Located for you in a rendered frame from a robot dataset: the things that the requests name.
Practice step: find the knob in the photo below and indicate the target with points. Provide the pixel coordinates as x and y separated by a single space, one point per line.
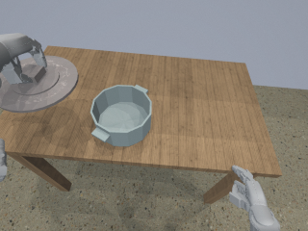
35 72

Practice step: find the right robot hand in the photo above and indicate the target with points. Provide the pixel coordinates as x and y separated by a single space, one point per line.
250 194

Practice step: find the table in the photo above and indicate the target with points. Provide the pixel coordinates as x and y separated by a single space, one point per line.
205 116

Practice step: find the left robot hand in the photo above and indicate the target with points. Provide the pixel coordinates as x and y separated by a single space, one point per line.
18 44

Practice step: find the robot right forearm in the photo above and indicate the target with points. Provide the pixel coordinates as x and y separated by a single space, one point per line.
261 218

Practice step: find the pot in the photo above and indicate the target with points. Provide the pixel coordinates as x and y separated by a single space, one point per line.
122 115

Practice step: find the lid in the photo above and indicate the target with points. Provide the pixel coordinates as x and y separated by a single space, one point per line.
59 81

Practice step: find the robot left forearm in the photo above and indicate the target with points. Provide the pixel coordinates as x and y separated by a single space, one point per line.
5 58

